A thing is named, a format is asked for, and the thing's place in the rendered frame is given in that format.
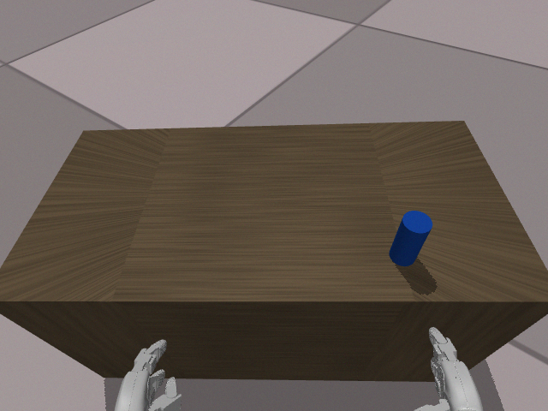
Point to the can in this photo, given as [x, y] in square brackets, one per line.
[410, 237]

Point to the right robot hand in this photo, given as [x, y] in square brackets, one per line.
[453, 380]

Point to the left robot hand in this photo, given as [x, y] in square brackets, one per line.
[138, 388]

